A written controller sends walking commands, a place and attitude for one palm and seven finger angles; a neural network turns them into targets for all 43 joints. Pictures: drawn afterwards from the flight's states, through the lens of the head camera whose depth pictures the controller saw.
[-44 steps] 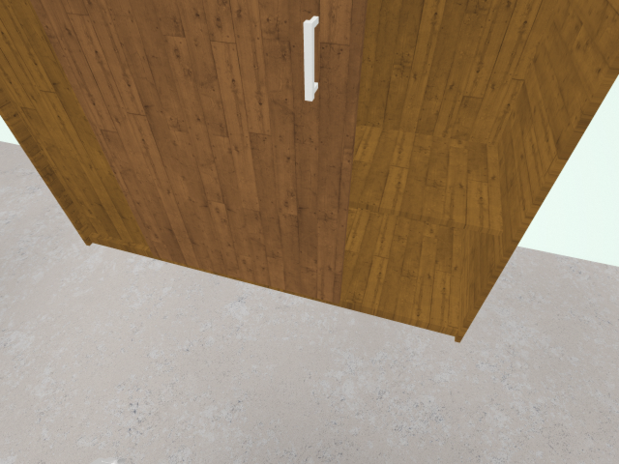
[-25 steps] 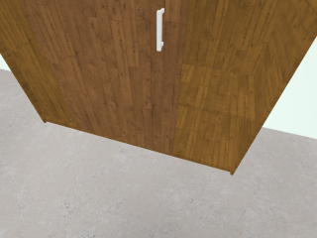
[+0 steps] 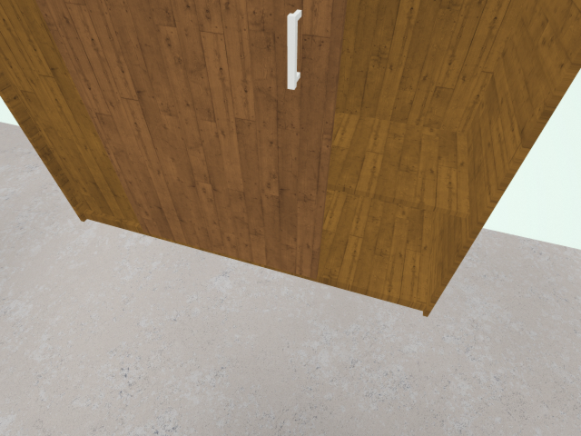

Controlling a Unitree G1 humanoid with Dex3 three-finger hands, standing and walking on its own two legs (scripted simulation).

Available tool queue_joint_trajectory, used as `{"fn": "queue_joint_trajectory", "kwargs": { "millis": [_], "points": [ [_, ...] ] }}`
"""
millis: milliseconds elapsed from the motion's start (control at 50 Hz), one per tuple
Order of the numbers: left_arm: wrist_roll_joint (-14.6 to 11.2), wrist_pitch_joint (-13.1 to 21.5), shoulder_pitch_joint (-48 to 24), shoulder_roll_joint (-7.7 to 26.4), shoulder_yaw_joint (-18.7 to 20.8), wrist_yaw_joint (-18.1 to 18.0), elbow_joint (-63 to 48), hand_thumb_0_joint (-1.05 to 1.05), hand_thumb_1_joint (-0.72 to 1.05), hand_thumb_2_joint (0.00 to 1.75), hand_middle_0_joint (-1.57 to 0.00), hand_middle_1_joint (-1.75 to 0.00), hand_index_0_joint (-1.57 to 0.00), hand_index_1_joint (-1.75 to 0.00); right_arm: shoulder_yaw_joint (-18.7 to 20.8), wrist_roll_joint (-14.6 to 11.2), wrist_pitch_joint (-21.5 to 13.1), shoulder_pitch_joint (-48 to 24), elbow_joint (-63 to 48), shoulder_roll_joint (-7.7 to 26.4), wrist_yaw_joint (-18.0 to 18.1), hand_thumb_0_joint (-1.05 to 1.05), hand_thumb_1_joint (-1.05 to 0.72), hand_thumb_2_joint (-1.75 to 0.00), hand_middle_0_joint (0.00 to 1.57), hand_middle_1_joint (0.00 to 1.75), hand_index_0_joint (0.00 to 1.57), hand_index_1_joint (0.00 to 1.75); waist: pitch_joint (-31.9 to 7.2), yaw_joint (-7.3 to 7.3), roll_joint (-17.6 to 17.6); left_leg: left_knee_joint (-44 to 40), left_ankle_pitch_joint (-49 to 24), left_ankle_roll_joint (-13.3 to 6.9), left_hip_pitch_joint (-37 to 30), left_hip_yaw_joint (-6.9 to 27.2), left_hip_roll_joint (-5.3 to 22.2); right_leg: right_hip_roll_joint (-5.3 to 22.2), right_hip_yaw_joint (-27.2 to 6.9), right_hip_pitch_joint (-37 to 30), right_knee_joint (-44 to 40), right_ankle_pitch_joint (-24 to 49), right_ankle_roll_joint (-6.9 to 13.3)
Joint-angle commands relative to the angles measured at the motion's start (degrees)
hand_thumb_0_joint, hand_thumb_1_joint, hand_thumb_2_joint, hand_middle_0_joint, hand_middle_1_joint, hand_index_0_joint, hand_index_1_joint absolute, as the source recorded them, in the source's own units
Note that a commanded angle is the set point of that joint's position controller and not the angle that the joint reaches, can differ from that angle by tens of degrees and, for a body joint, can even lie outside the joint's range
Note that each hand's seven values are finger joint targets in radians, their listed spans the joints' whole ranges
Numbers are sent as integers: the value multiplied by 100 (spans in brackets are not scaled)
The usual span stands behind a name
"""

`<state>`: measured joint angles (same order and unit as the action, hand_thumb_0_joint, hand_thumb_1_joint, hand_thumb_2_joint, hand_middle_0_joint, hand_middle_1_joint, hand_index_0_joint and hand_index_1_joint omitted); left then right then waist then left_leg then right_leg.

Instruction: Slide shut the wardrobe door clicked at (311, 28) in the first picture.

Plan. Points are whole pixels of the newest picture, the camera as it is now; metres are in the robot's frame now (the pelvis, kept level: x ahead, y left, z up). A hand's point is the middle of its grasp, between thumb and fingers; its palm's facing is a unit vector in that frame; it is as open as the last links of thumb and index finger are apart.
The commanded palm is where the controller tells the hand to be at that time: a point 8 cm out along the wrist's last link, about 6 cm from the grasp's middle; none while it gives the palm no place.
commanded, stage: look at it before walking up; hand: left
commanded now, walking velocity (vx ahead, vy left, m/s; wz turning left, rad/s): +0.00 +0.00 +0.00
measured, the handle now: (294, 50) +0.82 +0.04 +0.17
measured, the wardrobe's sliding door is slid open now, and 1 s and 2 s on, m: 0.43 0.43 0.43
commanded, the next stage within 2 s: turn to face it in 0.56 s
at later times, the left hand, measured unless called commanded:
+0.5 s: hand out of the picture +0.08 +0.25 -0.15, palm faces -0.01 -0.94 -0.34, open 7.4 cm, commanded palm none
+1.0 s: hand out of the picture +0.08 +0.21 -0.17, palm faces -0.09 -0.96 -0.28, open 7.4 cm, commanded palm none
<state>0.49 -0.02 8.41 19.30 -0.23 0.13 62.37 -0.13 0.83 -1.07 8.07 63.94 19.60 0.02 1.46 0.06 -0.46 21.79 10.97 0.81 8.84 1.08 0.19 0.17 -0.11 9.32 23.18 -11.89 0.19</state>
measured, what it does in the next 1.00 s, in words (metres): stands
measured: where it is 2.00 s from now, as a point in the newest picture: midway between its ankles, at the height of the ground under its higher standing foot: outside the picture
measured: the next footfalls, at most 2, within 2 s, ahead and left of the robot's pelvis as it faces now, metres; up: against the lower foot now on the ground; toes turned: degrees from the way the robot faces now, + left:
left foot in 2.00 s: +0.25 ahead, +0.16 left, +0.00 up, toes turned -4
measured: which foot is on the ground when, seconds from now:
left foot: down 0.00-1.00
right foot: down 0.00-1.00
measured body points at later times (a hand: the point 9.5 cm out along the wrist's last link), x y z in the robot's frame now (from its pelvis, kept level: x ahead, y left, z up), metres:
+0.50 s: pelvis +0.01 +0.00 +0.00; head +0.01 -0.01 +0.45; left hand +0.09 +0.29 -0.13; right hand +0.09 -0.30 -0.13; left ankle +0.01 +0.13 -0.74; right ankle +0.01 -0.12 -0.74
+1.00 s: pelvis +0.01 +0.00 -0.01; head +0.02 +0.00 +0.44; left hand +0.08 +0.26 -0.15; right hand +0.06 -0.27 -0.15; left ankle +0.01 +0.13 -0.74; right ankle +0.01 -0.12 -0.74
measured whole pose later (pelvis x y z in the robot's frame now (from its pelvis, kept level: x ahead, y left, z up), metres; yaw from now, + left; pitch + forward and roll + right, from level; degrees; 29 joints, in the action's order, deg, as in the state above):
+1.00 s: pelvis +0.01 +0.00 -0.01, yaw -5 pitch -1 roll +0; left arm 0.8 -2.5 11.6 15.2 0.6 -0.3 58.7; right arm 0.6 0.8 0.2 8.9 59.8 15.2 1.2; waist 2.4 -0.4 0.0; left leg 28.1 15.8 1.3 11.0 -3.6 2.6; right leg -2.4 -4.7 13.3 29.0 -14.4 0.5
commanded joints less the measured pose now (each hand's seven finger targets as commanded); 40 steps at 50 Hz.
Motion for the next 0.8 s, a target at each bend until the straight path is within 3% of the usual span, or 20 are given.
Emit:
{"fn": "queue_joint_trajectory", "kwargs": {
  "millis": [0, 280, 620, 700, 780],
  "points": [
    [17, 165, -250, 1214, 239, -73, -379, 0, 90, 90, -20, -30, -20, -30, 227, -30, -117, -278, -386, 1143, 74, 0, -90, -90, 20, 30, 20, 30, -238, -23, 60, -412, -471, -245, 29, 590, 612, 636, -659, 20, -487, 234, 185],
    [13, 176, -263, 1195, 235, -79, -379, 0, 90, 90, -20, -30, -20, -30, 212, -33, -127, -369, -403, 1144, 89, 0, -90, -90, 20, 30, 20, 30, -338, -26, 66, -423, -874, -227, -183, 526, 644, 664, -598, -122, -473, 774, 169],
    [12, 185, -219, 1211, 236, -83, -365, 0, 90, 90, -20, -30, -20, -30, 195, -40, -91, -363, -372, 1113, 89, 0, -90, -90, 20, 30, 20, 30, -256, -29, 107, -447, -801, -198, -220, 514, 624, 681, -629, -152, -625, 748, 173],
    [14, 167, -238, 1239, 263, -74, -408, 0, 90, 90, -20, -30, -20, -30, 219, -32, -98, -296, -381, 1152, 115, 0, -90, -90, 20, 30, 20, 30, -308, -5, 92, -365, -934, -181, -359, 409, 679, 625, -700, -108, -526, 1092, 205],
    [17, 19, -21, 814, 231, -86, -430, 0, 90, 90, -20, -30, -20, -30, 183, -26, -20, -52, -413, 687, 146, 0, -90, -90, 20, 30, 20, 30, -272, 13, 125, -93, -767, -102, -272, 138, 704, 604, -834, 101, -258, 1286, 172]
  ]
}}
